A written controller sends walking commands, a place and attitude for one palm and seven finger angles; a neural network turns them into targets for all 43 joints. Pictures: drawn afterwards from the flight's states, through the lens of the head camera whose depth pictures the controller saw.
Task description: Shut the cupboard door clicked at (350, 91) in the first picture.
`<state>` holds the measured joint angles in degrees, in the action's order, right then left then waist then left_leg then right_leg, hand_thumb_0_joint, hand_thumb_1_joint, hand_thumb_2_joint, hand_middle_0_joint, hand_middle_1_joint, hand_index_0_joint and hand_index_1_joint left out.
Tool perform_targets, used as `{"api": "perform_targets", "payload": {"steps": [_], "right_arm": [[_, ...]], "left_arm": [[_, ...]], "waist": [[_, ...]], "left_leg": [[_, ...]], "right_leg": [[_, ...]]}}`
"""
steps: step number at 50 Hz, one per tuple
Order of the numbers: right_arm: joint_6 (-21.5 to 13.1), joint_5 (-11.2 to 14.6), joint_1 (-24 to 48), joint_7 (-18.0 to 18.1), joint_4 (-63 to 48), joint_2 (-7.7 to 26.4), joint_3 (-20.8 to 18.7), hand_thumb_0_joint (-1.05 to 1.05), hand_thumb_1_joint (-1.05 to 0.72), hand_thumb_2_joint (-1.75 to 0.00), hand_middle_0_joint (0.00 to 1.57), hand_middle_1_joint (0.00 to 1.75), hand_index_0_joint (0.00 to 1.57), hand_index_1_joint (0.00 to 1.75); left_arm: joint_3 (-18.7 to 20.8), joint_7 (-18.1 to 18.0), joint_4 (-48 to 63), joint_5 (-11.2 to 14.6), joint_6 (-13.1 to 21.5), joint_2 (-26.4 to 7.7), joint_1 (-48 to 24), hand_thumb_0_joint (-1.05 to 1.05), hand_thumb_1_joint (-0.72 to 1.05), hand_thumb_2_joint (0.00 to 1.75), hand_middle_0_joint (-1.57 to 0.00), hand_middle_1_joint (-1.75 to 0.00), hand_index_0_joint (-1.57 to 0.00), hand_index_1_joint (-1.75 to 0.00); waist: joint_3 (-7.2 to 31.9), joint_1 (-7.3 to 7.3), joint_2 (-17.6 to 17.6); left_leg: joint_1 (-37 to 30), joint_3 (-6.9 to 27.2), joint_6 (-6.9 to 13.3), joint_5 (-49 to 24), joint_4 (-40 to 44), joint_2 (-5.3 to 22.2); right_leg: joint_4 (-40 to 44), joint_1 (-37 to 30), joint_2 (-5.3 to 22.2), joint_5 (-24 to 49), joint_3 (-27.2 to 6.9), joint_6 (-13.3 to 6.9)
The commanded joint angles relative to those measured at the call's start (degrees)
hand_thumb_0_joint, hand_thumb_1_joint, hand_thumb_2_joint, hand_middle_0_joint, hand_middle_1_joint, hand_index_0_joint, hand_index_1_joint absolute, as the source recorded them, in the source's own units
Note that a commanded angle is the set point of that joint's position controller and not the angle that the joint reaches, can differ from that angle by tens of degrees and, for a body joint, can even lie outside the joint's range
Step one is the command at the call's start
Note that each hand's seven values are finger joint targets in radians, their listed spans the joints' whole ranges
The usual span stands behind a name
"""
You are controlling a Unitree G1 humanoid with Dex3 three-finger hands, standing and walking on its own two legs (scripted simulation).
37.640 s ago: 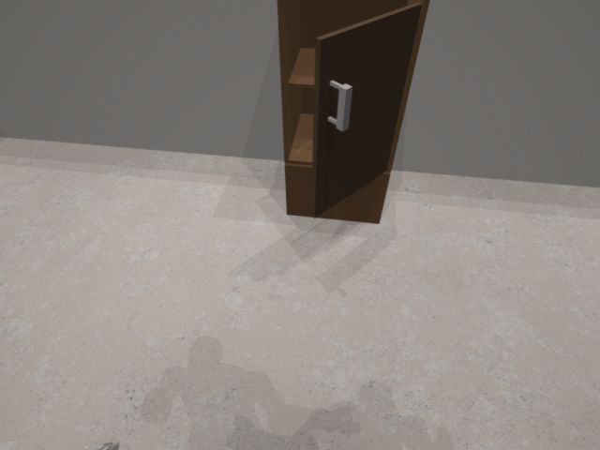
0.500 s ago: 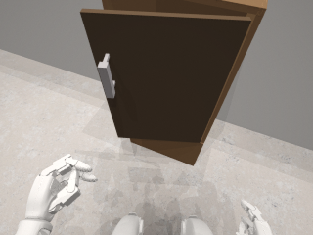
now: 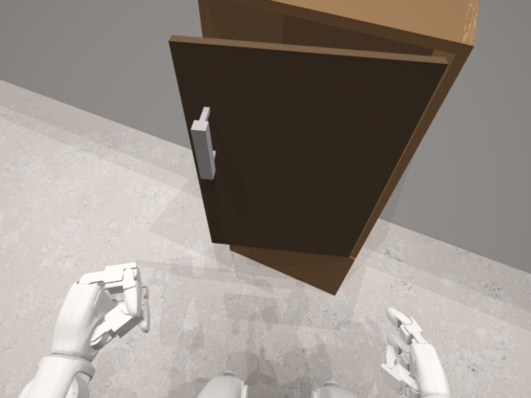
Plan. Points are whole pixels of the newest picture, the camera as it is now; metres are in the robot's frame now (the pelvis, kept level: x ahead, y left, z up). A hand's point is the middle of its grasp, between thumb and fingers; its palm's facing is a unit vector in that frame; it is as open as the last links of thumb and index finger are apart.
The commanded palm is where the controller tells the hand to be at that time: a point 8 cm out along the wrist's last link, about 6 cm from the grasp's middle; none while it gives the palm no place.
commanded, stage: raise the hand and make a fist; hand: left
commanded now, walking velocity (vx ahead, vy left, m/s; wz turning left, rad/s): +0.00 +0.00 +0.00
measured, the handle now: (206, 143) +0.52 +0.16 +0.06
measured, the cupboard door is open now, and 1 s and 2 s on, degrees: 19 19 19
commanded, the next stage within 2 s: bring the fist close to the handle in 0.52 s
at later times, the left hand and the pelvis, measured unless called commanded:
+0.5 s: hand (156, 302) +0.23 +0.16 +0.06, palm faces -0.02 -1.00 -0.05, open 3.1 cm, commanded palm +0.20 +0.22 +0.07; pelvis +0.00 -0.02 +0.01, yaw +0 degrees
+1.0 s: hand (190, 258) +0.29 +0.13 +0.07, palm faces -0.06 -1.00 -0.05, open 3.1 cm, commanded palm +0.28 +0.19 +0.07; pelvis +0.00 -0.03 +0.01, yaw +0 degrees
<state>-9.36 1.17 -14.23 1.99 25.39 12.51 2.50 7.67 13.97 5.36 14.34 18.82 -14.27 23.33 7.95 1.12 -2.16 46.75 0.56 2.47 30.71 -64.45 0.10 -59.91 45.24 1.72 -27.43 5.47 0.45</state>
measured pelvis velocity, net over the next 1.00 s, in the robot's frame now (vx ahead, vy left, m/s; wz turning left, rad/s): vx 0.00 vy -0.03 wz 0.00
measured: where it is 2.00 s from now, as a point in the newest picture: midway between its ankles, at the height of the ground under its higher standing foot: outside the picture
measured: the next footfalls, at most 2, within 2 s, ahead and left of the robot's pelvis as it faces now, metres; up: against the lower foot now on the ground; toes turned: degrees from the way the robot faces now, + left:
none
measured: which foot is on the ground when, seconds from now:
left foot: down 0.00-1.00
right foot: down 0.00-1.00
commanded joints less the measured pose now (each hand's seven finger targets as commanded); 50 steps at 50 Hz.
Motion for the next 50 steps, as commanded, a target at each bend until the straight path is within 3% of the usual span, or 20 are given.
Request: {"api": "perform_targets", "payload": {"steps": [1, 8, 12, 18, 21, 24, 27, 31, 32, 36, 39, 44, 48, 50], "right_arm": [[-3.04, 0.29, 0.7, 1.05, -7.93, 8.97, -4.1, 0.0, -0.9, -0.9, 0.2, 0.3, 0.2, 0.3], [-3.49, 0.38, 0.78, 1.37, -7.16, 9.04, -4.14, 0.0, -0.9, -0.9, 0.2, 0.3, 0.2, 0.3], [-3.74, 0.46, 0.67, 1.19, -6.92, 9.02, -4.48, 0.0, -0.9, -0.9, 0.2, 0.3, 0.2, 0.3], [-3.73, 0.15, 0.96, 1.15, -6.57, 8.95, -4.59, 0.0, -0.9, -0.9, 0.2, 0.3, 0.2, 0.3], [-3.74, 0.31, 1.03, 1.13, -6.48, 8.78, -4.68, 0.0, -0.9, -0.9, 0.2, 0.3, 0.2, 0.3], [-3.6, 0.36, 1.22, 1.2, -6.52, 8.85, -4.64, 0.0, -0.9, -0.9, 0.2, 0.3, 0.2, 0.3], [-3.8, 0.47, 1.08, 1.22, -6.4, 8.6, -4.69, 0.0, -0.9, -0.9, 0.2, 0.3, 0.2, 0.3], [-3.68, 0.51, 1.19, 1.24, -6.0, 8.45, -4.7, 0.0, -0.9, -0.9, 0.2, 0.3, 0.2, 0.3], [-3.92, 0.51, 1.26, 1.16, -6.04, 8.65, -4.49, 0.0, -0.9, -0.9, 0.2, 0.3, 0.2, 0.3], [-4.18, 0.48, 1.22, 1.45, -4.69, 8.92, -4.35, 0.0, -0.9, -0.9, 0.2, 0.3, 0.2, 0.3], [-4.38, 0.52, 1.51, 1.56, -4.06, 8.97, -4.22, 0.0, -0.9, -0.9, 0.2, 0.3, 0.2, 0.3], [-3.83, 0.55, 1.07, 1.08, -3.94, 8.73, -4.25, 0.0, -0.9, -0.9, 0.2, 0.3, 0.2, 0.3], [-2.57, 0.29, 0.95, 0.73, -3.25, 8.95, -4.11, 0.0, -0.9, -0.9, 0.2, 0.3, 0.2, 0.3], [-2.18, 0.36, 1.28, 0.51, -2.88, 8.75, -4.21, 0.0, -0.9, -0.9, 0.2, 0.3, 0.2, 0.3]], "left_arm": [[4.37, 0.63, 11.34, 1.67, 3.45, -6.21, -3.97, 0.0, 0.9, 0.9, -1.3, -1.5, -1.3, -1.5], [5.96, 1.2, 9.25, 2.63, 2.83, -7.36, -4.28, 0.0, 0.9, 0.9, -1.3, -1.5, -1.3, -1.5], [5.6, 1.41, 8.67, 3.16, 3.61, -6.41, -3.54, 0.0, 0.9, 0.9, -1.3, -1.5, -1.3, -1.5], [6.85, 0.67, 8.89, 2.85, 5.18, -8.11, -4.19, 0.0, 0.9, 0.9, -1.3, -1.5, -1.3, -1.5], [5.6, 0.64, 8.34, 2.85, 5.72, -6.4, -3.84, 0.0, 0.9, 0.9, -1.3, -1.5, -1.3, -1.5], [5.79, 0.81, 7.74, 2.71, 5.72, -7.1, -4.35, 0.0, 0.9, 0.9, -1.3, -1.5, -1.3, -1.5], [5.55, 0.89, 8.79, 2.83, 6.1, -6.66, -4.2, 0.0, 0.9, 0.9, -1.3, -1.5, -1.3, -1.5], [5.72, 1.23, 7.32, 2.99, 6.1, -6.39, -4.3, 0.0, 0.9, 0.9, -1.3, -1.5, -1.3, -1.5], [4.16, 1.26, 8.59, 2.78, 6.46, -5.65, -6.76, 0.0, 0.9, 0.9, -1.3, -1.5, -1.3, -1.5], [3.99, 0.65, 5.03, 1.86, 6.47, -6.3, -14.85, 0.0, 0.9, 0.9, -1.3, -1.5, -1.3, -1.5], [2.92, 0.21, 3.75, 1.26, 5.66, -6.12, -20.42, 0.0, 0.9, 0.9, -1.3, -1.5, -1.3, -1.5], [2.82, -1.43, 1.06, 0.33, 3.59, -5.5, -21.05, 0.0, 0.9, 0.9, -1.3, -1.5, -1.3, -1.5], [4.07, -3.46, -3.93, -0.67, 2.78, -6.6, -25.15, 0.0, 0.9, 0.9, -1.3, -1.5, -1.3, -1.5], [3.29, -3.93, -5.72, -0.98, 3.34, -5.21, -29.23, 0.0, 0.9, 0.9, -1.3, -1.5, -1.3, -1.5]], "waist": [[9.73, -1.44, -2.26], [9.69, -1.34, -0.56], [9.77, -1.36, 0.57], [9.77, -1.03, -0.19], [9.46, -1.55, -0.02], [9.25, -1.59, 0.99], [10.42, -1.68, -0.38], [9.76, -1.88, 1.57], [9.89, -2.53, 0.49], [8.71, -3.56, 1.76], [10.7, -3.52, 0.18], [13.99, -2.35, 0.44], [11.87, -2.43, 3.05], [11.65, -2.8, 2.71]], "left_leg": [[-9.3, 4.0, -3.02, -16.44, 13.92, 0.16], [-8.6, 2.92, -2.24, -17.02, 13.75, -0.34], [-7.68, 2.06, -2.11, -16.73, 13.37, -0.59], [-6.37, 1.48, -1.73, -16.73, 12.46, -0.79], [-6.14, 0.96, -1.68, -15.47, 12.19, -0.78], [-5.28, 0.97, -1.46, -14.39, 12.07, -0.87], [-6.57, 0.73, -1.46, -15.7, 11.93, -0.85], [-5.68, 0.68, -1.44, -15.53, 11.36, -0.81], [-6.15, 0.79, -1.35, -15.26, 11.35, -0.82], [-4.79, 1.09, -1.3, -12.61, 10.57, -0.63], [-5.58, 1.17, -1.13, -12.37, 10.79, -0.74], [-8.16, 0.93, -1.26, -16.98, 12.38, -0.69], [-6.47, 0.74, -1.34, -16.44, 12.87, -0.63], [-6.45, 0.18, -1.45, -15.58, 13.1, -0.72]], "right_leg": [[6.82, -6.55, -3.21, 10.01, -0.02, -2.43], [8.4, -9.49, -3.11, 11.61, -0.92, -2.31], [8.98, -10.4, -2.65, 11.88, -1.58, -2.03], [8.97, -11.17, -2.46, 12.03, -2.85, -2.17], [9.53, -10.23, -2.19, 10.84, -3.17, -1.75], [10.06, -10.84, -2.07, 9.4, -3.85, -1.76], [9.88, -10.95, -2.03, 11.43, -3.77, -1.6], [10.18, -11.11, -1.93, 11.42, -4.26, -1.4], [9.91, -10.1, -1.93, 11.18, -3.98, -1.38], [9.93, -7.56, -1.94, 7.59, -4.48, -1.31], [9.9, -8.02, -1.8, 7.37, -4.64, -1.46], [9.43, -11.36, -1.81, 13.36, -3.72, -1.48], [9.86, -11.57, -1.83, 13.27, -3.89, -1.3], [10.26, -11.23, -1.57, 12.65, -4.29, -1.16]]}}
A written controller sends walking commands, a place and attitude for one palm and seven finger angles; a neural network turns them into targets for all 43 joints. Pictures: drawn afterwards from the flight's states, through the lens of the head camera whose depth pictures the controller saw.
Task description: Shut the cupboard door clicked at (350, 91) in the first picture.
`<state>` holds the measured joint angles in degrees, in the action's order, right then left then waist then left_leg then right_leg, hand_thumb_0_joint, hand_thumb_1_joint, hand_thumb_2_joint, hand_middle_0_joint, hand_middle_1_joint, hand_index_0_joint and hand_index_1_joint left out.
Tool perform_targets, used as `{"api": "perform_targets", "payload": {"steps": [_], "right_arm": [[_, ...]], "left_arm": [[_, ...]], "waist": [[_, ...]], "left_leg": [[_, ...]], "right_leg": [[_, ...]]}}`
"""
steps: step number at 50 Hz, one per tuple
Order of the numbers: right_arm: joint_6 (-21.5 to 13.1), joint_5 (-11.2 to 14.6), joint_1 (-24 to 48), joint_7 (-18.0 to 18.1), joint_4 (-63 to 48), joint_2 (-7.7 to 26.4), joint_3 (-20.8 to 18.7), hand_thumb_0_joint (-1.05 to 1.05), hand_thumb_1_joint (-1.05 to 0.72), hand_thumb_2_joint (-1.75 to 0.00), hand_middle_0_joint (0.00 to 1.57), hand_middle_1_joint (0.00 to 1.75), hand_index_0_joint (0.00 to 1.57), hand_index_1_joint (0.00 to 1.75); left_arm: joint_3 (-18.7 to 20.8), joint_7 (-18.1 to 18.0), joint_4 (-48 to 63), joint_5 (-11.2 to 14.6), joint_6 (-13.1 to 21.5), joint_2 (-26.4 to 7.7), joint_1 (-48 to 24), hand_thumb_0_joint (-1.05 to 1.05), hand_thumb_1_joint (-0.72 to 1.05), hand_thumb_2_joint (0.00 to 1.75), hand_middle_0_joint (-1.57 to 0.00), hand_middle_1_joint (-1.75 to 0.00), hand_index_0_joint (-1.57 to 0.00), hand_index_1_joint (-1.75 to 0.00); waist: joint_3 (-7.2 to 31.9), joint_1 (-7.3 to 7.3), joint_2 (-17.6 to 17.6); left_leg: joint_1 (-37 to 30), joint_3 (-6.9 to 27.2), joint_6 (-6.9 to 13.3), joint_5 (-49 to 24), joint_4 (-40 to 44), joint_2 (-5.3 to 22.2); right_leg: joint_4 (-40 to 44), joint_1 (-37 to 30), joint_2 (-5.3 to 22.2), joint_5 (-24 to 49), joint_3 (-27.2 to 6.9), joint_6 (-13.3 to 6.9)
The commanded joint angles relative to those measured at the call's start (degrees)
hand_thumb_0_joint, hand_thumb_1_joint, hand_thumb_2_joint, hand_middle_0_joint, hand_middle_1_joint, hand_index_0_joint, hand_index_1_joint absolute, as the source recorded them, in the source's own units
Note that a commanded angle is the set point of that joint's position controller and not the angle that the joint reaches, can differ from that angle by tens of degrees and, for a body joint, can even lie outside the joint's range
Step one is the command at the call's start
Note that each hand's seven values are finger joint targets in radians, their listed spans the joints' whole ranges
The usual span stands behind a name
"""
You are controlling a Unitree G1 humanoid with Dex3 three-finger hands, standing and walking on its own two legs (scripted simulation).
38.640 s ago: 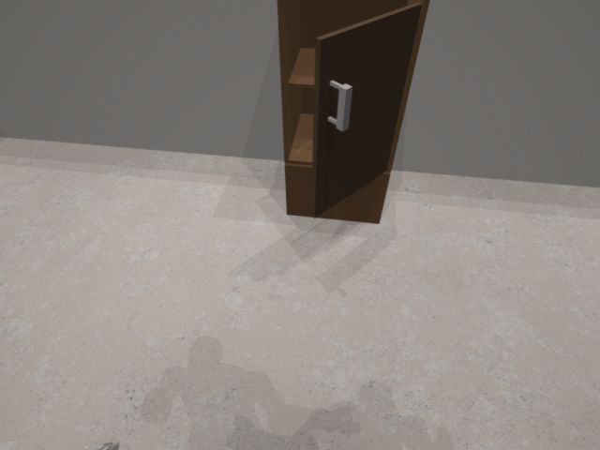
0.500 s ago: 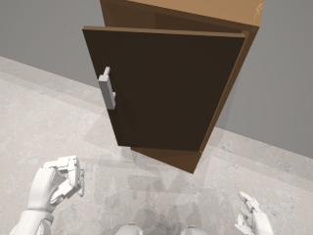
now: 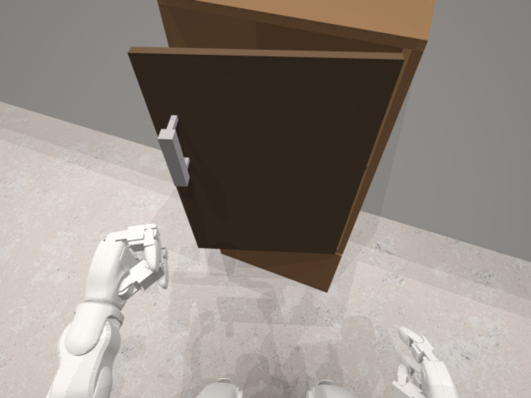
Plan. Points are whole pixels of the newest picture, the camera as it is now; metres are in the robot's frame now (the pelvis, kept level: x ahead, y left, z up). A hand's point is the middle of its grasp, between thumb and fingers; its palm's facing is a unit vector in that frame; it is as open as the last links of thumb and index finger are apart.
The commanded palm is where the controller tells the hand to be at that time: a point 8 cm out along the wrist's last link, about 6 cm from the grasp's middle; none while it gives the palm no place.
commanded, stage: bring the fist close to the handle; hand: left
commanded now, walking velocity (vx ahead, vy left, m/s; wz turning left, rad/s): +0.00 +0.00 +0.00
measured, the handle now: (177, 151) +0.51 +0.18 +0.06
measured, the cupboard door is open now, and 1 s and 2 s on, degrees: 19 19 6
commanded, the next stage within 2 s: push the door shut along its arc in 1.02 s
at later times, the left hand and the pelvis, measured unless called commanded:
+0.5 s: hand (184, 207) +0.39 +0.15 +0.06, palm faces -0.02 -1.00 -0.04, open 3.1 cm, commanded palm +0.37 +0.19 +0.06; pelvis +0.00 +0.00 +0.00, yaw -1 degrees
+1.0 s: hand (189, 192) +0.42 +0.15 +0.06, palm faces -0.01 -1.00 -0.02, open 3.1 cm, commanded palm +0.39 +0.20 +0.06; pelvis +0.00 +0.01 +0.00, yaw -2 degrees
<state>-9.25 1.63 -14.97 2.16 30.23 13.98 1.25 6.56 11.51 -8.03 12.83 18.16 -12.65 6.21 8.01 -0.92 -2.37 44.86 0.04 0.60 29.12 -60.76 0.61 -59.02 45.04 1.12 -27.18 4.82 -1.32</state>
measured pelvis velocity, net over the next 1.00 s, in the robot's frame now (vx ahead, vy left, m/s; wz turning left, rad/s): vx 0.00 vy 0.01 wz -0.03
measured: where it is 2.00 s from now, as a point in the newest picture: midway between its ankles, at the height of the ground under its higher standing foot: outside the picture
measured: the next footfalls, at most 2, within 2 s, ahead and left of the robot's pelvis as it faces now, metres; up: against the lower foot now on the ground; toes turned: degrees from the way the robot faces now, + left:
none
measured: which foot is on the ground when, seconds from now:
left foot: down 0.00-1.00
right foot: down 0.00-1.00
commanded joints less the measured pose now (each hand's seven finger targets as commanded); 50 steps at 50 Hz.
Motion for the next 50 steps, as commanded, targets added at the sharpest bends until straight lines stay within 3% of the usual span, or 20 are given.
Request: {"api": "perform_targets", "payload": {"steps": [1, 3, 9, 15, 17, 18, 19, 23, 24, 25, 27, 31, 33, 35, 36, 40, 43, 47, 49, 50], "right_arm": [[-2.18, -0.11, 1.84, 0.21, -7.56, 7.3, -3.11, 0.0, -0.9, -0.9, 0.2, 0.3, 0.2, 0.3], [-1.93, -0.17, 1.87, -0.03, -7.72, 7.5, -3.22, 0.0, -0.9, -0.9, 0.2, 0.3, 0.2, 0.3], [-1.04, -0.11, 1.06, -0.24, -5.44, 7.56, -3.37, 0.0, -0.9, -0.9, 0.2, 0.3, 0.2, 0.3], [0.2, -0.31, 0.02, -0.26, -3.41, 7.94, -3.6, 0.0, -0.9, -0.9, 0.2, 0.3, 0.2, 0.3], [0.54, -0.33, -0.18, -0.43, -3.23, 7.7, -3.59, 0.0, -0.9, -0.9, 0.2, 0.3, 0.2, 0.3], [0.93, -0.35, -0.71, -0.37, -2.92, 8.01, -3.69, 0.0, -0.9, -0.9, 0.2, 0.3, 0.2, 0.3], [1.24, -0.38, -0.8, -0.48, -2.76, 7.76, -3.53, 0.0, -0.9, -0.9, 0.2, 0.3, 0.2, 0.3], [2.19, -0.56, -2.27, -0.6, -1.63, 8.28, -3.81, 0.0, -0.9, -0.9, 0.2, 0.3, 0.2, 0.3], [2.33, -0.49, -2.3, -0.8, -1.77, 7.91, -3.76, 0.0, -0.9, -0.9, 0.2, 0.3, 0.2, 0.3], [2.53, -0.49, -2.99, -0.85, -1.08, 8.13, -3.81, 0.0, -0.9, -0.9, 0.2, 0.3, 0.2, 0.3], [2.84, -0.63, -3.64, -1.18, -0.85, 8.1, -4.03, 0.0, -0.9, -0.9, 0.2, 0.3, 0.2, 0.3], [3.88, -0.89, -5.21, -1.32, 0.59, 8.37, -4.05, 0.0, -0.9, -0.9, 0.2, 0.3, 0.2, 0.3], [4.39, -1.15, -6.02, -1.42, 0.27, 8.85, -4.31, 0.0, -0.9, -0.9, 0.2, 0.3, 0.2, 0.3], [4.78, -1.27, -6.23, -1.89, -0.58, 8.43, -4.5, 0.0, -0.9, -0.9, 0.2, 0.3, 0.2, 0.3], [5.02, -1.26, -6.28, -2.12, -0.89, 8.23, -4.51, 0.0, -0.9, -0.9, 0.2, 0.3, 0.2, 0.3], [6.05, -1.09, -6.91, -2.07, -0.85, 8.48, -4.56, 0.0, -0.9, -0.9, 0.2, 0.3, 0.2, 0.3], [6.29, -0.93, -6.99, -1.79, -1.1, 8.58, -4.62, 0.0, -0.9, -0.9, 0.2, 0.3, 0.2, 0.3], [6.07, -1.06, -7.09, -1.77, -0.05, 8.42, -4.75, 0.0, -0.9, -0.9, 0.2, 0.3, 0.2, 0.3], [6.22, -1.02, -6.96, -1.63, 0.24, 8.51, -4.61, 0.0, -0.9, -0.9, 0.2, 0.3, 0.2, 0.3], [6.24, -1.12, -7.03, -1.64, 0.21, 8.57, -4.73, 0.0, -0.9, -0.9, 0.2, 0.3, 0.2, 0.3]], "left_arm": [[4.64, -1.77, 7.51, 0.47, 4.45, -6.94, -13.11, 0.0, 0.9, 0.9, -1.3, -1.5, -1.3, -1.5], [3.88, -2.08, 7.34, 0.08, 5.05, -6.74, -13.63, 0.0, 0.9, 0.9, -1.3, -1.5, -1.3, -1.5], [2.03, -2.93, 1.68, -1.2, 6.21, -5.66, -24.25, 0.0, 0.9, 0.9, -1.3, -1.5, -1.3, -1.5], [4.59, -4.51, -4.84, -2.12, 6.92, -8.51, -34.93, 0.0, 0.9, 0.9, -1.3, -1.5, -1.3, -1.5], [4.01, -4.65, -7.04, -2.0, 7.12, -7.36, -36.51, 0.0, 0.9, 0.9, -1.3, -1.5, -1.3, -1.5], [5.88, -4.88, -8.98, -2.28, 7.17, -9.37, -36.57, 0.0, 0.9, 0.9, -1.3, -1.5, -1.3, -1.5], [4.13, -4.85, -10.58, -2.42, 7.07, -7.41, -38.45, 0.0, 0.9, 0.9, -1.3, -1.5, -1.3, -1.5], [6.13, -5.01, -16.31, -3.01, 7.68, -9.78, -44.93, 0.0, 0.9, 0.9, -1.3, -1.5, -1.3, -1.5], [4.82, -4.83, -17.13, -2.86, 7.72, -7.74, -45.52, 0.0, 0.9, 0.9, -1.3, -1.5, -1.3, -1.5], [5.52, -4.86, -18.36, -3.04, 8.08, -9.07, -48.39, 0.0, 0.9, 0.9, -1.3, -1.5, -1.3, -1.5], [4.95, -4.91, -20.24, -3.27, 8.67, -7.88, -49.92, 0.0, 0.9, 0.9, -1.3, -1.5, -1.3, -1.5], [5.99, -5.57, -27.53, -4.07, 9.22, -9.01, -58.0, 0.0, 0.9, 0.9, -1.3, -1.5, -1.3, -1.5], [9.22, -5.71, -28.13, -4.57, 10.08, -12.59, -57.37, 0.0, 0.9, 0.9, -1.3, -1.5, -1.3, -1.5], [9.23, -5.31, -26.44, -4.48, 10.79, -11.69, -54.05, 0.0, 0.9, 0.9, -1.3, -1.5, -1.3, -1.5], [8.96, -5.15, -26.58, -4.19, 10.85, -10.72, -51.87, 0.0, 0.9, 0.9, -1.3, -1.5, -1.3, -1.5], [9.69, -4.83, -27.52, -3.89, 10.74, -11.66, -53.03, 0.0, 0.9, 0.9, -1.3, -1.5, -1.3, -1.5], [9.16, -4.91, -25.47, -4.1, 11.43, -12.02, -55.17, 0.0, 0.9, 0.9, -1.3, -1.5, -1.3, -1.5], [8.1, -4.86, -25.3, -3.81, 12.69, -10.55, -56.27, 0.0, 0.9, 0.9, -1.3, -1.5, -1.3, -1.5], [7.63, -4.65, -27.04, -3.94, 12.51, -10.16, -56.32, 0.0, 0.9, 0.9, -1.3, -1.5, -1.3, -1.5], [8.44, -4.52, -27.4, -3.88, 12.53, -10.73, -55.81, 0.0, 0.9, 0.9, -1.3, -1.5, -1.3, -1.5]], "waist": [[12.22, -0.64, 2.51], [13.38, -0.27, 1.3], [13.43, -1.82, 1.38], [16.81, -2.01, 1.84], [17.44, -2.12, 2.24], [17.42, -1.64, 2.59], [17.38, -2.45, 2.15], [17.69, -2.7, 2.33], [18.23, -2.9, 1.16], [18.53, -3.35, 2.25], [19.57, -3.3, 1.47], [17.81, -5.07, 2.93], [20.6, -3.5, 1.99], [24.91, -2.46, 0.71], [24.77, -2.09, 0.6], [20.91, -3.18, 4.22], [20.38, -3.39, 0.84], [21.59, -3.9, 1.69], [19.62, -4.53, 2.19], [19.97, -3.99, 2.5]], "left_leg": [[-5.18, 0.7, 0.31, -14.14, 9.64, -1.13], [-6.33, 0.71, 0.42, -15.85, 9.83, -1.11], [-6.83, 0.68, 0.28, -15.5, 9.83, -0.87], [-7.14, 0.51, 0.22, -16.04, 9.88, -0.82], [-7.23, 0.17, 0.24, -16.3, 9.85, -0.92], [-6.91, 0.36, 0.22, -16.67, 9.93, -0.8], [-6.99, 0.12, 0.29, -17.07, 9.86, -0.86], [-6.41, 0.3, 0.24, -16.53, 9.73, -0.78], [-6.93, -0.01, 0.22, -17.33, 9.65, -0.92], [-7.04, 0.38, 0.12, -18.09, 9.48, -0.69], [-7.58, 0.39, 0.01, -18.95, 9.4, -0.67], [-5.22, 0.32, 0.28, -16.34, 8.84, -0.82], [-5.42, 0.3, 0.34, -17.83, 8.9, -0.97], [-7.6, -0.14, 0.18, -21.95, 8.84, -0.9], [-7.6, -0.47, 0.13, -22.68, 9.01, -0.92], [-4.5, -0.85, 0.51, -19.12, 9.56, -0.85], [-6.08, -0.6, 0.49, -18.75, 10.01, -0.79], [-7.76, -0.15, 0.42, -18.53, 9.83, -0.61], [-7.06, 0.0, 0.55, -17.43, 9.94, -0.64], [-6.58, -0.06, 0.47, -16.99, 10.05, -0.7]], "right_leg": [[9.2, -10.96, -0.98, 12.53, -3.35, 0.52], [8.93, -11.71, -1.04, 14.35, -3.38, 0.2], [8.85, -10.09, -0.98, 14.52, -3.44, 0.28], [8.54, -11.11, -0.92, 15.56, -3.95, 0.31], [8.84, -11.76, -0.88, 16.37, -4.1, 0.43], [8.76, -12.15, -1.01, 16.56, -4.1, 0.25], [8.75, -11.79, -0.97, 17.51, -4.14, 0.41], [8.69, -11.27, -1.07, 17.17, -4.29, 0.34], [8.77, -11.27, -1.04, 18.29, -4.27, 0.33], [8.4, -11.04, -1.1, 19.03, -4.12, 0.28], [8.03, -10.41, -1.21, 19.44, -3.88, 0.2], [8.4, -8.47, -1.35, 17.71, -4.17, 0.53], [7.78, -10.65, -1.48, 19.11, -4.46, 0.16], [7.03, -12.79, -1.45, 22.98, -4.4, 0.07], [7.31, -13.42, -1.56, 23.77, -4.35, 0.09], [8.56, -13.48, -1.71, 22.2, -4.77, 0.6], [8.72, -12.37, -1.86, 20.89, -4.58, 0.18], [8.72, -11.28, -1.94, 19.92, -4.3, 0.3], [9.0, -10.42, -1.99, 19.1, -4.17, 0.33], [9.06, -11.05, -1.93, 18.8, -4.24, 0.34]]}}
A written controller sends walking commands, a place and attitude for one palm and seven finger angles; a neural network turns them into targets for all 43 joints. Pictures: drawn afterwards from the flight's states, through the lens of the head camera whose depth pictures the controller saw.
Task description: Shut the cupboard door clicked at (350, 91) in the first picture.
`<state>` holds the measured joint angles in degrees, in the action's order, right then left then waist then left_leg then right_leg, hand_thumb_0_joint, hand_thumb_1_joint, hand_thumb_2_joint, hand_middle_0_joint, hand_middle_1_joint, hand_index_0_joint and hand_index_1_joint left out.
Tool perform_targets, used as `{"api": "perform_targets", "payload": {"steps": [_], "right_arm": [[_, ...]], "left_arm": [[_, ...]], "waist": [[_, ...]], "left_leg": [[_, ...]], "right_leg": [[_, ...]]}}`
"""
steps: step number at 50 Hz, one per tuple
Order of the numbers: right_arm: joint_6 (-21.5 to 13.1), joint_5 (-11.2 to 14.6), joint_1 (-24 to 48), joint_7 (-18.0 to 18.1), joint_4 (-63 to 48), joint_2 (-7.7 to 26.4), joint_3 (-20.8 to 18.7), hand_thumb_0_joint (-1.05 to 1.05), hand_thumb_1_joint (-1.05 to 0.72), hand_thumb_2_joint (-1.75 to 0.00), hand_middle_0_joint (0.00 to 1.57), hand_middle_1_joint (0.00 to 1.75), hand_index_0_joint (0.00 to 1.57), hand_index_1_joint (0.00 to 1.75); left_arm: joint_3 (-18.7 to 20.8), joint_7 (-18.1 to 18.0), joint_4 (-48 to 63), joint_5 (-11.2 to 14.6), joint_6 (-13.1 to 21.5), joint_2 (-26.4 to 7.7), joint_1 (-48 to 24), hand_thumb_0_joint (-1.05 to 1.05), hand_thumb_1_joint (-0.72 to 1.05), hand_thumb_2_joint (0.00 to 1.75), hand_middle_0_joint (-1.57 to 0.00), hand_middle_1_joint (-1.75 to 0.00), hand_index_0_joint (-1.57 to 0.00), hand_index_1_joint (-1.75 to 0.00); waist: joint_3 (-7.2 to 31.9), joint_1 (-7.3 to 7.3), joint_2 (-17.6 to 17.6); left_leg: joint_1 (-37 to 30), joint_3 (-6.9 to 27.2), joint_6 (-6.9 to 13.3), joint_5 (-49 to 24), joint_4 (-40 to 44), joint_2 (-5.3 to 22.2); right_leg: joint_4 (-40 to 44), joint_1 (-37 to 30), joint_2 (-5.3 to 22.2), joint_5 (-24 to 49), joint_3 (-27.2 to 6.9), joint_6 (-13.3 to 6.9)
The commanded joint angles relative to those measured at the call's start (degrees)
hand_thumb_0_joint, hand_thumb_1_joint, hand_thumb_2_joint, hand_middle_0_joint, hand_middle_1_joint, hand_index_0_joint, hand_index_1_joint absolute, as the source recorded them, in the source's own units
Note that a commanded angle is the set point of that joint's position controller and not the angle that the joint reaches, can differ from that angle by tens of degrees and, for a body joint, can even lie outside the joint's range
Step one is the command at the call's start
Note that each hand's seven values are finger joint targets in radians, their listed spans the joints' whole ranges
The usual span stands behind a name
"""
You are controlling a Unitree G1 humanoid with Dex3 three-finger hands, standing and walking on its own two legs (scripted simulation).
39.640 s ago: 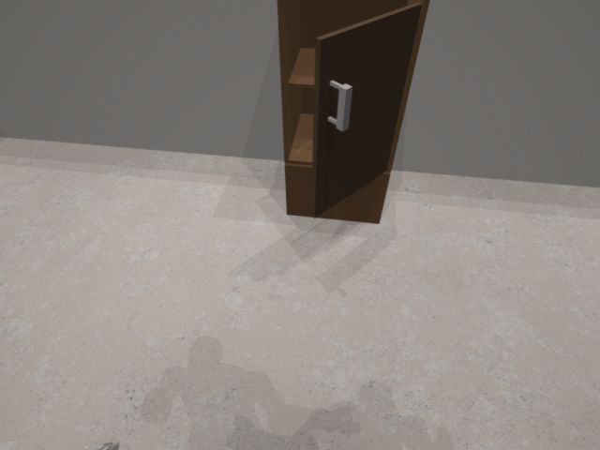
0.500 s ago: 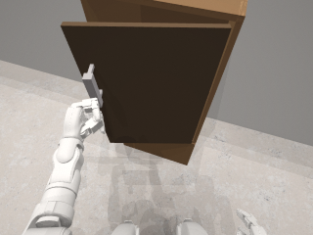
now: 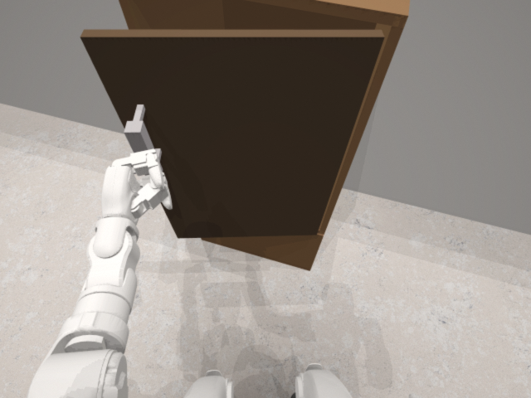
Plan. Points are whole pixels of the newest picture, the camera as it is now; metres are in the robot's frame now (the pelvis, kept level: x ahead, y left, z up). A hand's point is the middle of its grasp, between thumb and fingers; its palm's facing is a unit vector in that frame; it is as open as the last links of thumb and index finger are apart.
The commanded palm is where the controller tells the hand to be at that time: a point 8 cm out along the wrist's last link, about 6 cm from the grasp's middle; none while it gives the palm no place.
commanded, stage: bring the fist close to the handle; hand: left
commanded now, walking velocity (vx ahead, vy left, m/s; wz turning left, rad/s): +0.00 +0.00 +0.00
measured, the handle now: (147, 143) +0.51 +0.20 +0.05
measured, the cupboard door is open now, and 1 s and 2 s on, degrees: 19 6 0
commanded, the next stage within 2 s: push the door shut along its arc in 0.02 s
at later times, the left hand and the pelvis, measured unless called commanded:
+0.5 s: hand (167, 168) +0.45 +0.15 +0.06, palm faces -0.07 -1.00 -0.03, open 3.1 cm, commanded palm +0.44 +0.20 +0.06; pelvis -0.01 +0.01 -0.01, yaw +1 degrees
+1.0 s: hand (187, 138) +0.52 +0.13 +0.06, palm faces -0.19 -0.98 -0.02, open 3.1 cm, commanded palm +0.51 +0.17 +0.06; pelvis -0.02 +0.01 -0.03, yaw +0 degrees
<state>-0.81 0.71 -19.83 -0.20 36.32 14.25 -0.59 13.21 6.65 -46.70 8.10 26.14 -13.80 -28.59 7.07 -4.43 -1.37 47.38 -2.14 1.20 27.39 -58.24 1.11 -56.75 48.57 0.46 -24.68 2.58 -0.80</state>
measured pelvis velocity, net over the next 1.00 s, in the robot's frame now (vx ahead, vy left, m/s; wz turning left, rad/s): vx -0.02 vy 0.01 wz -0.01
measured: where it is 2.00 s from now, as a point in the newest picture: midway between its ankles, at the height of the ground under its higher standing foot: outside the picture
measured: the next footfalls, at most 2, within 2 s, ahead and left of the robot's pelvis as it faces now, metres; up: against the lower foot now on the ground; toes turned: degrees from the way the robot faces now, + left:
none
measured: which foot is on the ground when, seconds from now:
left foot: down 0.00-1.00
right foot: down 0.00-1.00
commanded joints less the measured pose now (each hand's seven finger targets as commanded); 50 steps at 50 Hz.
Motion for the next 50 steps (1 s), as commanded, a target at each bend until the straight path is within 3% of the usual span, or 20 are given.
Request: {"api": "perform_targets", "payload": {"steps": [1, 4, 5, 6, 15, 16, 18, 19, 21, 23, 25, 30, 31, 34, 37, 40, 43, 47, 49, 50], "right_arm": [[-2.13, -0.1, -1.95, 0.69, -6.13, 8.41, -2.88, 0.0, -0.9, -0.9, 0.2, 0.3, 0.2, 0.3], [-1.89, 0.02, -1.67, 0.72, -6.51, 8.37, -2.72, 0.0, -0.9, -0.9, 0.2, 0.3, 0.2, 0.3], [-1.93, 0.01, -1.53, 0.62, -6.47, 8.11, -2.63, 0.0, -0.9, -0.9, 0.2, 0.3, 0.2, 0.3], [-1.84, 0.02, -1.68, 0.62, -6.52, 8.27, -2.68, 0.0, -0.9, -0.9, 0.2, 0.3, 0.2, 0.3], [-2.07, 0.07, -1.97, 1.19, -4.44, 8.88, -2.28, 0.0, -0.9, -0.9, 0.2, 0.3, 0.2, 0.3], [-2.06, 0.0, -2.27, 1.17, -4.21, 9.15, -2.36, 0.0, -0.9, -0.9, 0.2, 0.3, 0.2, 0.3], [-1.92, -0.22, -2.79, 1.25, -4.46, 9.69, -2.2, 0.0, -0.9, -0.9, 0.2, 0.3, 0.2, 0.3], [-1.67, -0.28, -3.08, 1.15, -4.35, 9.63, -2.07, 0.0, -0.9, -0.9, 0.2, 0.3, 0.2, 0.3], [-1.4, -0.23, -3.27, 1.0, -4.52, 9.61, -1.95, 0.0, -0.9, -0.9, 0.2, 0.3, 0.2, 0.3], [-1.42, -0.33, -4.23, 1.03, -4.61, 9.97, -2.02, 0.0, -0.9, -0.9, 0.2, 0.3, 0.2, 0.3], [-1.23, -0.24, -4.58, 0.98, -4.19, 9.98, -2.0, 0.0, -0.9, -0.9, 0.2, 0.3, 0.2, 0.3], [-1.09, -0.45, -6.85, 1.02, -3.15, 10.64, -2.24, 0.0, -0.9, -0.9, 0.2, 0.3, 0.2, 0.3], [-0.95, -0.44, -7.38, 1.07, -3.01, 11.07, -2.31, 0.0, -0.9, -0.9, 0.2, 0.3, 0.2, 0.3], [-0.92, -0.54, -8.41, 1.17, -2.52, 11.27, -2.16, 0.0, -0.9, -0.9, 0.2, 0.3, 0.2, 0.3], [-0.86, -0.7, -9.37, 0.96, -2.2, 11.3, -2.13, 0.0, -0.9, -0.9, 0.2, 0.3, 0.2, 0.3], [-0.78, -0.92, -10.46, 1.02, -1.75, 11.77, -1.86, 0.0, -0.9, -0.9, 0.2, 0.3, 0.2, 0.3], [-0.82, -1.13, -11.34, 0.93, -2.28, 12.03, -1.63, 0.0, -0.9, -0.9, 0.2, 0.3, 0.2, 0.3], [-0.78, -1.11, -11.98, 0.74, -2.45, 12.07, -1.22, 0.0, -0.9, -0.9, 0.2, 0.3, 0.2, 0.3], [-0.84, -1.15, -12.38, 0.69, -2.59, 12.03, -1.22, 0.0, -0.9, -0.9, 0.2, 0.3, 0.2, 0.3], [-0.77, -1.19, -12.78, 0.65, -2.53, 12.12, -1.32, 0.0, -0.9, -0.9, 0.2, 0.3, 0.2, 0.3]], "left_arm": [[1.98, 0.5, 11.06, 0.8, 4.41, -9.98, -19.89, 0.0, 0.9, 0.9, -1.3, -1.5, -1.3, -1.5], [1.8, 0.86, 11.46, 0.72, 4.14, -10.2, -20.0, 0.0, 0.9, 0.9, -1.3, -1.5, -1.3, -1.5], [0.36, 0.98, 11.57, 1.05, 4.02, -8.28, -21.03, 0.0, 0.9, 0.9, -1.3, -1.5, -1.3, -1.5], [1.36, 0.95, 10.6, 1.1, 3.84, -9.16, -20.22, 0.0, 0.9, 0.9, -1.3, -1.5, -1.3, -1.5], [-1.83, 2.87, 3.86, 0.03, 4.57, -8.9, -36.86, 0.0, 0.9, 0.9, -1.3, -1.5, -1.3, -1.5], [-0.44, 3.04, 1.64, 0.17, 4.41, -10.01, -36.48, 0.0, 0.9, 0.9, -1.3, -1.5, -1.3, -1.5], [1.92, 3.65, -0.31, -0.17, 4.31, -13.3, -36.85, 0.0, 0.9, 0.9, -1.3, -1.5, -1.3, -1.5], [2.79, 3.99, -1.92, -0.37, 4.06, -14.26, -36.81, 0.0, 0.9, 0.9, -1.3, -1.5, -1.3, -1.5], [1.61, 5.03, -3.78, -0.48, 3.68, -13.54, -39.2, 0.0, 0.9, 0.9, -1.3, -1.5, -1.3, -1.5], [2.42, 6.14, -4.29, -0.43, 3.79, -14.92, -41.1, 0.0, 0.9, 0.9, -1.3, -1.5, -1.3, -1.5], [0.68, 7.2, -5.8, -0.6, 3.23, -13.79, -43.86, 0.0, 0.9, 0.9, -1.3, -1.5, -1.3, -1.5], [0.37, 9.13, -6.87, -0.66, 2.37, -14.78, -49.09, 0.0, 0.9, 0.9, -1.3, -1.5, -1.3, -1.5], [1.72, 9.23, -7.43, -0.65, 2.13, -16.52, -48.9, 0.0, 0.9, 0.9, -1.3, -1.5, -1.3, -1.5], [0.65, 9.97, -7.53, -0.81, 1.54, -16.59, -53.3, 0.0, 0.9, 0.9, -1.3, -1.5, -1.3, -1.5], [0.6, 10.29, -8.49, -1.23, 0.95, -16.96, -54.38, 0.0, 0.9, 0.9, -1.3, -1.5, -1.3, -1.5], [2.35, 10.25, -10.18, -1.76, 0.42, -20.18, -57.83, 0.0, 0.9, 0.9, -1.3, -1.5, -1.3, -1.5], [5.25, 10.53, -10.64, -2.06, 0.09, -24.03, -57.93, 0.0, 0.9, 0.9, -1.3, -1.5, -1.3, -1.5], [5.75, 11.45, -13.19, -3.2, -1.1, -26.52, -60.44, 0.0, 0.9, 0.9, -1.3, -1.5, -1.3, -1.5], [5.27, 12.43, -12.1, -3.33, -1.0, -26.73, -62.29, 0.0, 0.9, 0.9, -1.3, -1.5, -1.3, -1.5], [5.21, 12.98, -11.93, -3.2, -1.24, -26.53, -62.04, 0.0, 0.9, 0.9, -1.3, -1.5, -1.3, -1.5]], "waist": [[21.1, -0.3, 0.84], [21.16, 0.03, -0.85], [20.77, -0.56, -0.55], [20.15, -0.13, 0.69], [19.48, -3.77, -2.12], [20.15, -3.59, -0.33], [22.08, -2.98, -2.2], [22.85, -2.82, -0.57], [21.26, -4.09, 0.09], [22.93, -4.09, -0.56], [22.83, -5.6, -1.7], [25.61, -6.71, -3.54], [25.73, -6.7, -2.28], [25.64, -8.28, -3.49], [26.17, -8.38, -4.92], [25.95, -9.24, -4.45], [27.86, -8.86, -5.97], [25.83, -10.22, -4.36], [29.09, -10.06, -7.75], [29.85, -10.17, -7.31]], "left_leg": [[-9.32, 2.02, -0.13, -15.3, 7.57, -1.24], [-10.36, 2.36, -0.34, -16.0, 7.78, -1.16], [-10.53, 2.35, -0.27, -16.0, 7.73, -1.18], [-9.81, 2.5, -0.35, -15.4, 7.82, -1.14], [-12.6, 4.82, -0.59, -13.34, 6.53, -0.92], [-11.67, 4.77, -0.44, -13.03, 6.25, -0.96], [-10.75, 4.57, -0.33, -14.6, 5.43, -1.34], [-9.98, 4.7, -0.35, -15.02, 5.21, -1.25], [-8.01, 4.44, -0.13, -13.47, 4.83, -1.21], [-8.02, 4.69, 0.05, -14.39, 4.03, -1.31], [-8.02, 4.75, 0.08, -14.04, 3.43, -1.08], [-9.85, 5.79, 0.04, -14.73, 2.53, -0.78], [-9.61, 6.13, 0.12, -14.67, 2.48, -0.6], [-9.69, 6.38, 0.39, -14.91, 1.95, -0.44], [-10.08, 6.62, 0.28, -14.61, 1.77, -0.4], [-8.65, 7.02, 0.5, -14.12, 1.24, -0.28], [-7.79, 6.48, 0.75, -15.41, 0.42, -0.44], [-2.87, 5.81, 1.22, -13.21, -0.78, -0.29], [-5.64, 6.11, 0.98, -16.09, -1.31, -0.25], [-6.69, 6.33, 0.94, -17.35, -1.51, -0.1]], "right_leg": [[6.81, -14.53, -1.3, 16.33, -2.07, -0.29], [6.47, -13.98, -1.32, 16.41, -1.71, -0.52], [6.63, -13.56, -1.32, 16.44, -1.57, -0.4], [6.74, -13.71, -1.39, 15.81, -1.53, -0.44], [5.51, -5.56, -1.42, 11.5, -0.89, -0.68], [5.54, -6.13, -1.44, 11.49, -1.01, -0.61], [4.46, -6.79, -1.37, 12.98, -1.26, -0.81], [4.11, -7.51, -1.35, 13.51, -1.24, -0.74], [4.35, -6.47, -1.31, 12.63, -1.51, -0.47], [3.66, -6.45, -1.5, 13.33, -1.67, -0.7], [3.69, -4.4, -1.47, 12.84, -1.81, -0.5], [3.17, -1.86, -1.6, 11.8, -1.41, -0.65], [3.13, -1.66, -1.69, 11.44, -1.33, -0.7], [3.09, 0.07, -1.8, 11.33, -1.32, -0.63], [3.16, 0.96, -1.93, 10.39, -1.18, -0.76], [2.87, 1.39, -2.11, 9.79, -1.22, -0.75], [2.34, 0.23, -2.32, 11.06, -1.41, -0.97], [2.45, -0.3, -2.47, 10.34, -2.11, -0.61], [1.49, 0.4, -2.58, 12.14, -1.91, -0.83], [1.37, 0.49, -2.62, 12.99, -1.7, -0.85]]}}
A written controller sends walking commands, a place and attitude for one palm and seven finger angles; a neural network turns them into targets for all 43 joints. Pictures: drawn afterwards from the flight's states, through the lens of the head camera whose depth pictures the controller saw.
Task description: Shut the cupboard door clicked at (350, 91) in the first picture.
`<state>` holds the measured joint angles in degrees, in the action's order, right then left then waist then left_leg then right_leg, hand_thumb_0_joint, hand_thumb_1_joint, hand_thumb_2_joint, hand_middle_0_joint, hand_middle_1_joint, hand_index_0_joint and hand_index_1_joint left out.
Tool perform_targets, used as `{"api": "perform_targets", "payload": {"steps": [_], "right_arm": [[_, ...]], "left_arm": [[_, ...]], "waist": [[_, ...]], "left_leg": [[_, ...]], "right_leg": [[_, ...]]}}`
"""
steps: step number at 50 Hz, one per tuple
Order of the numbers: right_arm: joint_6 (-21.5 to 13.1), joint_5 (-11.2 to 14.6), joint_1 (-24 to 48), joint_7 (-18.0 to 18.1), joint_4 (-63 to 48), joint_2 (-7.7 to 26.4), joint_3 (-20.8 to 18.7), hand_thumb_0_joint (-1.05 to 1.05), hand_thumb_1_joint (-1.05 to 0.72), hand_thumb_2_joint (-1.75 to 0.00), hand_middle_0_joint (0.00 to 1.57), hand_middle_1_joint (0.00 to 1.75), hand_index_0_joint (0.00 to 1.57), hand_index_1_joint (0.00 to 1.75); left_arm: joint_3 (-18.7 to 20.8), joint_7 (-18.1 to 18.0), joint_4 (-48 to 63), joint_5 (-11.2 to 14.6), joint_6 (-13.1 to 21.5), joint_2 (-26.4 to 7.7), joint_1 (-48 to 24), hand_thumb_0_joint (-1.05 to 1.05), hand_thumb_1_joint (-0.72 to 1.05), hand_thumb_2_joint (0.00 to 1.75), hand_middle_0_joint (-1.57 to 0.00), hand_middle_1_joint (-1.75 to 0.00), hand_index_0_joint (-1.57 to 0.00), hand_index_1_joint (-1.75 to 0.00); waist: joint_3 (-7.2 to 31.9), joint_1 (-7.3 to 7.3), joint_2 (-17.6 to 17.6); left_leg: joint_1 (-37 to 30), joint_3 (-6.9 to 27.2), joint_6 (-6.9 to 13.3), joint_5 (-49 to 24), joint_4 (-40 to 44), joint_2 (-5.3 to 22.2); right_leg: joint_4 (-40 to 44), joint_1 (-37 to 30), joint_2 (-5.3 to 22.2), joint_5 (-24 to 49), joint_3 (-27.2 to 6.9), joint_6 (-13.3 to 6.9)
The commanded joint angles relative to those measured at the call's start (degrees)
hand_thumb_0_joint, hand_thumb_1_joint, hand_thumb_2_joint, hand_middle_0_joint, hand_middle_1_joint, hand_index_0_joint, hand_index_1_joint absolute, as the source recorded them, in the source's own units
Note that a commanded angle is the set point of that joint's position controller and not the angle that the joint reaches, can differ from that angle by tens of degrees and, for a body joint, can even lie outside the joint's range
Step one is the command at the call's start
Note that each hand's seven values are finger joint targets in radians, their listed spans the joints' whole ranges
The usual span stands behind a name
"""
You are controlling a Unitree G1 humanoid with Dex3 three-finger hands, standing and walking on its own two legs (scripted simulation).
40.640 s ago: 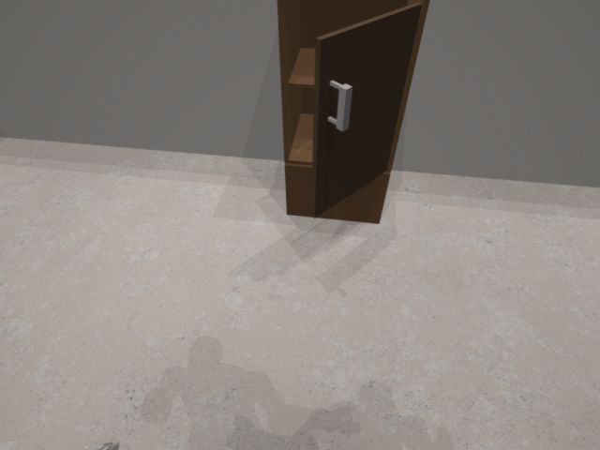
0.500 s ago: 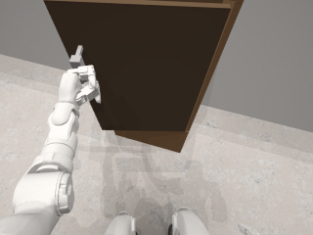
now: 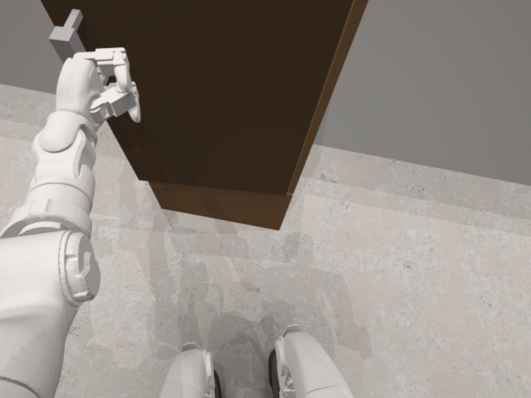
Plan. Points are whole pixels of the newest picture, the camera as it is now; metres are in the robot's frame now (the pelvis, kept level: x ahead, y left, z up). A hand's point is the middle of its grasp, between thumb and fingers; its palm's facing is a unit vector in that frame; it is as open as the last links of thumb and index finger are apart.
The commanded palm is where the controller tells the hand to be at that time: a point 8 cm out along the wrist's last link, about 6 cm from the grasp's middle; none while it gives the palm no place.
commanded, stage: push the door shut along its arc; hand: left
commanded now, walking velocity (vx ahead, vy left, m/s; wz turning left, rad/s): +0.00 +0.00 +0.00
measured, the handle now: (86, 60) +0.61 +0.19 +0.08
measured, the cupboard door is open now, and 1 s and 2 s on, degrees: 6 0 0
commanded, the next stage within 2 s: pull the fist back off the door in 0.92 s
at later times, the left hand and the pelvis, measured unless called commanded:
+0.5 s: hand (150, 66) +0.58 +0.10 +0.09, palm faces -0.32 -0.95 -0.01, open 3.1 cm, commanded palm +0.59 +0.13 +0.08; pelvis +0.01 +0.01 -0.01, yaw -1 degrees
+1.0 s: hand (159, 58) +0.59 +0.09 +0.10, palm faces -0.37 -0.93 -0.03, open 3.4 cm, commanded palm +0.64 +0.07 +0.08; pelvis +0.00 +0.00 -0.03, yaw +0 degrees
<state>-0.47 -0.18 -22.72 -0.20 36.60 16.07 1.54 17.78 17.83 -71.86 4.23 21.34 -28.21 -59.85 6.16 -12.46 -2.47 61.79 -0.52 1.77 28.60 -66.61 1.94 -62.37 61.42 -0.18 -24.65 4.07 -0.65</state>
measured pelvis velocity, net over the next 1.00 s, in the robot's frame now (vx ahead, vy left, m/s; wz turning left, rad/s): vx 0.00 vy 0.00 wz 0.00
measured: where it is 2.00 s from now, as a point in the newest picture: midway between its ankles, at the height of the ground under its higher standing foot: outside the picture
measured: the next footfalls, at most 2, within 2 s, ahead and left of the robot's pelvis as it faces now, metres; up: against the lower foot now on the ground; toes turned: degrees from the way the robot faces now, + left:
none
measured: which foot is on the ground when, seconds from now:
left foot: down 0.00-1.00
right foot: down 0.00-1.00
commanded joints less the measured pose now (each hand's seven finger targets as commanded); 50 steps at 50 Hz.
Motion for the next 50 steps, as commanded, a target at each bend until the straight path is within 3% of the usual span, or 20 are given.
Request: {"api": "perform_targets", "payload": {"steps": [1, 3, 6, 7, 9, 10, 13, 17, 19, 22, 27, 29, 33, 35, 39, 43, 44, 47, 50], "right_arm": [[-1.04, -0.36, -10.12, 0.63, -2.81, 10.41, -3.55, 0.0, -0.9, -0.9, 0.2, 0.3, 0.2, 0.3], [-1.07, -0.41, -10.56, 0.49, -2.93, 10.16, -3.65, 0.0, -0.9, -0.9, 0.2, 0.3, 0.2, 0.3], [-0.79, -0.18, -11.04, 0.71, -2.08, 10.59, -3.33, 0.0, -0.9, -0.9, 0.2, 0.3, 0.2, 0.3], [-0.8, -0.22, -11.42, 0.81, -2.09, 10.67, -3.23, 0.0, -0.9, -0.9, 0.2, 0.3, 0.2, 0.3], [-1.15, -0.56, -11.56, 0.82, -2.12, 10.49, -3.34, 0.0, -0.9, -0.9, 0.2, 0.3, 0.2, 0.3], [-1.17, -0.58, -11.69, 0.71, -1.95, 10.39, -3.33, 0.0, -0.9, -0.9, 0.2, 0.3, 0.2, 0.3], [-1.2, -0.82, -12.38, 0.68, -2.07, 10.67, -3.17, 0.0, -0.9, -0.9, 0.2, 0.3, 0.2, 0.3], [-1.09, -0.88, -12.6, 0.64, -2.15, 10.71, -2.85, 0.0, -0.9, -0.9, 0.2, 0.3, 0.2, 0.3], [-1.23, -1.04, -12.79, 0.76, -2.27, 10.81, -2.98, 0.0, -0.9, -0.9, 0.2, 0.3, 0.2, 0.3], [-1.25, -1.19, -13.5, 0.85, -1.87, 10.95, -3.12, 0.0, -0.9, -0.9, 0.2, 0.3, 0.2, 0.3], [-1.4, -1.29, -14.26, 0.94, -0.91, 10.91, -3.33, 0.0, -0.9, -0.9, 0.2, 0.3, 0.2, 0.3], [-1.71, -1.43, -14.64, 1.12, -0.08, 10.98, -3.39, 0.0, -0.9, -0.9, 0.2, 0.3, 0.2, 0.3], [-2.27, -1.77, -15.63, 1.27, 1.29, 11.12, -3.33, 0.0, -0.9, -0.9, 0.2, 0.3, 0.2, 0.3], [-2.74, -2.0, -15.23, 1.31, 2.09, 10.95, -3.42, 0.0, -0.9, -0.9, 0.2, 0.3, 0.2, 0.3], [-3.38, -2.33, -15.7, 1.45, 3.0, 11.41, -3.19, 0.0, -0.9, -0.9, 0.2, 0.3, 0.2, 0.3], [-4.06, -2.57, -15.96, 1.4, 3.69, 11.17, -3.36, 0.0, -0.9, -0.9, 0.2, 0.3, 0.2, 0.3], [-4.28, -2.57, -15.62, 1.4, 3.9, 11.26, -3.41, 0.0, -0.9, -0.9, 0.2, 0.3, 0.2, 0.3], [-4.72, -2.49, -15.24, 1.57, 4.62, 11.37, -3.16, 0.0, -0.9, -0.9, 0.2, 0.3, 0.2, 0.3], [-5.57, -2.52, -14.66, 1.78, 5.29, 11.34, -3.07, 0.0, -0.9, -0.9, 0.2, 0.3, 0.2, 0.3]], "left_arm": [[0.92, 2.24, 14.08, 0.67, 3.47, -12.64, -30.7, 0.0, 0.9, 0.9, -1.3, -1.5, -1.3, -1.5], [-0.76, 3.14, 14.93, 1.32, 3.07, -10.07, -31.51, 0.0, 0.9, 0.9, -1.3, -1.5, -1.3, -1.5], [0.63, 3.33, 10.16, 1.16, 0.63, -12.39, -32.79, 0.0, 0.9, 0.9, -1.3, -1.5, -1.3, -1.5], [1.12, 3.15, 11.19, 0.76, 0.49, -13.74, -34.8, 0.0, 0.9, 0.9, -1.3, -1.5, -1.3, -1.5], [0.99, 3.01, 13.5, 0.39, 0.98, -13.74, -37.15, 0.0, 0.9, 0.9, -1.3, -1.5, -1.3, -1.5], [0.49, 3.11, 11.84, 0.24, 0.56, -12.86, -35.79, 0.0, 0.9, 0.9, -1.3, -1.5, -1.3, -1.5], [2.07, 3.41, 10.51, 0.04, 0.07, -14.95, -36.36, 0.0, 0.9, 0.9, -1.3, -1.5, -1.3, -1.5], [0.77, 4.09, 7.78, -1.23, -1.5, -15.39, -38.0, 0.0, 0.9, 0.9, -1.3, -1.5, -1.3, -1.5], [1.0, 4.49, 9.11, -1.27, -1.32, -15.74, -39.22, 0.0, 0.9, 0.9, -1.3, -1.5, -1.3, -1.5], [1.53, 5.2, 9.74, -1.44, -1.85, -16.91, -40.58, 0.0, 0.9, 0.9, -1.3, -1.5, -1.3, -1.5], [-0.63, 5.92, 9.57, -1.36, -3.44, -14.36, -43.74, 0.0, 0.9, 0.9, -1.3, -1.5, -1.3, -1.5], [-2.3, 5.93, 11.11, -1.36, -3.41, -12.73, -47.63, 0.0, 0.9, 0.9, -1.3, -1.5, -1.3, -1.5], [-2.92, 6.01, 8.68, -1.41, -4.17, -11.9, -49.52, 0.0, 0.9, 0.9, -1.3, -1.5, -1.3, -1.5], [-5.47, 6.08, 8.91, -1.5, -4.29, -8.5, -52.74, 0.0, 0.9, 0.9, -1.3, -1.5, -1.3, -1.5], [-5.29, 6.19, 7.43, -1.55, -4.7, -9.34, -55.72, 0.0, 0.9, 0.9, -1.3, -1.5, -1.3, -1.5], [-7.28, 6.09, 7.28, -1.85, -4.87, -6.03, -58.06, 0.0, 0.9, 0.9, -1.3, -1.5, -1.3, -1.5], [-8.05, 6.06, 7.93, -1.91, -4.9, -5.23, -59.01, 0.0, 0.9, 0.9, -1.3, -1.5, -1.3, -1.5], [-9.29, 5.78, 5.55, -2.16, -6.06, -3.88, -59.78, 0.0, 0.9, 0.9, -1.3, -1.5, -1.3, -1.5], [-10.46, 5.79, 6.25, -1.9, -6.4, -2.34, -61.47, 0.0, 0.9, 0.9, -1.3, -1.5, -1.3, -1.5]], "waist": [[31.87, -1.79, -7.38], [33.29, -2.06, -8.95], [27.83, -3.82, -4.0], [28.2, -3.91, -4.27], [32.22, -3.51, -8.16], [31.82, -3.67, -7.88], [31.35, -3.91, -7.21], [29.5, -4.8, -6.69], [32.78, -4.72, -8.46], [33.86, -4.96, -9.1], [33.52, -6.21, -9.67], [34.62, -7.23, -11.68], [33.03, -8.39, -11.31], [32.84, -9.22, -13.59], [32.55, -10.32, -14.09], [32.42, -11.49, -15.02], [33.46, -11.49, -16.21], [31.01, -12.58, -14.67], [31.81, -13.15, -16.52]], "left_leg": [[-22.39, 4.82, 0.23, -20.19, 6.78, -0.81], [-25.09, 5.13, 0.1, -23.04, 6.36, -0.84], [-19.29, 4.76, 0.59, -18.48, 6.08, -0.59], [-18.73, 4.9, 0.67, -18.34, 6.06, -0.55], [-21.98, 5.05, 0.46, -21.36, 5.3, -0.64], [-22.33, 5.15, 0.38, -22.07, 4.99, -0.61], [-21.49, 5.24, 0.48, -22.92, 4.5, -0.57], [-17.91, 4.88, 0.6, -20.72, 3.74, -0.6], [-20.09, 5.15, 0.48, -23.08, 3.13, -0.54], [-20.99, 5.45, 0.39, -24.53, 2.64, -0.37], [-22.57, 5.94, 0.34, -25.55, 2.23, -0.23], [-24.86, 6.61, 0.23, -26.59, 1.86, 0.01], [-25.82, 7.32, 0.33, -26.81, 1.79, 0.03], [-27.47, 7.96, 0.08, -26.6, 1.48, 0.17], [-27.07, 8.28, 0.17, -26.27, 0.67, 0.16], [-28.84, 9.18, 0.35, -27.56, 0.29, 0.31], [-29.38, 8.92, 0.24, -26.94, -0.19, 0.27], [-26.52, 8.72, 0.46, -22.15, -0.24, 0.1], [-27.2, 8.66, 0.55, -21.15, -0.45, 0.05]], "right_leg": [[6.79, -12.34, -1.99, 14.03, -3.15, -1.11], [6.29, -11.0, -2.19, 15.57, -2.71, -1.3], [7.39, -10.69, -2.37, 12.9, -2.76, -0.77], [7.08, -10.84, -2.4, 12.79, -2.75, -0.85], [6.25, -10.04, -2.36, 14.53, -2.8, -1.08], [6.21, -9.37, -2.38, 14.83, -2.56, -1.1], [5.57, -9.26, -2.67, 15.43, -2.19, -1.3], [5.37, -8.61, -2.75, 14.19, -2.3, -1.06], [4.55, -8.1, -2.74, 15.69, -2.19, -1.2], [4.21, -7.79, -2.8, 16.54, -1.95, -1.25], [4.34, -5.48, -3.08, 16.68, -1.52, -1.26], [4.01, -2.7, -2.98, 16.25, -1.27, -1.3], [4.21, -0.44, -3.31, 15.05, -0.5, -1.68], [4.08, 2.63, -3.24, 13.77, -0.25, -1.67], [3.28, 4.91, -3.37, 12.98, 0.16, -1.85], [2.77, 7.79, -3.54, 12.46, 0.55, -1.98], [2.67, 8.64, -3.48, 12.18, 0.44, -1.9], [2.9, 9.47, -3.55, 10.03, 0.9, -1.93], [2.52, 10.91, -3.53, 9.3, 1.23, -2.01]]}}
